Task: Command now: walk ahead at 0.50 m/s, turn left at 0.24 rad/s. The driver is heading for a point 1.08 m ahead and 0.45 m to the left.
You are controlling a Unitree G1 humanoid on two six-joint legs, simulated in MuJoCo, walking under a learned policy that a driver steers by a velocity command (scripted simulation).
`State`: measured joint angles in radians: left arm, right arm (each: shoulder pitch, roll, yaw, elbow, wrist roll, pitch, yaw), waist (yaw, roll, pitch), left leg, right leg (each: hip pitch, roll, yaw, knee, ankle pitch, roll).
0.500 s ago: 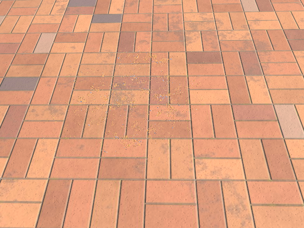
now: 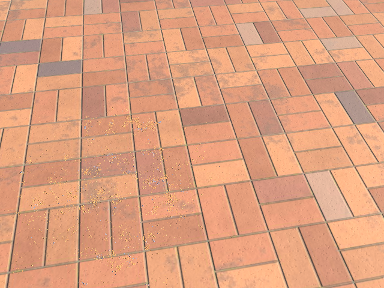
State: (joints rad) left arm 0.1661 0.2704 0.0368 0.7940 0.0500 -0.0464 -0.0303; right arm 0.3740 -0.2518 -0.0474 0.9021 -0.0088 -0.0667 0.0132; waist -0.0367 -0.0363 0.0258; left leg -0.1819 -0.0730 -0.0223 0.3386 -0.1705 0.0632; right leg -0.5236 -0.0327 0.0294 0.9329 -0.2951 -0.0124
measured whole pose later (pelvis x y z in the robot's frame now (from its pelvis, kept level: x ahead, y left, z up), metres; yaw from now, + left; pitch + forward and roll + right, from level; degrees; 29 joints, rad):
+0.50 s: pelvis +0.23 -0.02 +0.00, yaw +16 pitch +2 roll -1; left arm 0.38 0.25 0.04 0.85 0.02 -0.09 0.01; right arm 0.17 -0.30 -0.08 0.77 -0.04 0.01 0.06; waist 0.04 0.06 0.00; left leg -0.66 0.05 -0.01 1.00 -0.16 0.02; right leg -0.06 0.01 -0.16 0.26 -0.23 -0.03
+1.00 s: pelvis +0.46 +0.12 +0.00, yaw +34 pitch +1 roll +0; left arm 0.16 0.27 0.04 0.73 0.05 -0.02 -0.02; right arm 0.36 -0.27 -0.06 0.82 0.00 -0.04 0.01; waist -0.03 -0.04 0.04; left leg -0.12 -0.15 -0.05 0.30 -0.19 0.13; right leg -0.66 -0.13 0.02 0.94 -0.18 0.05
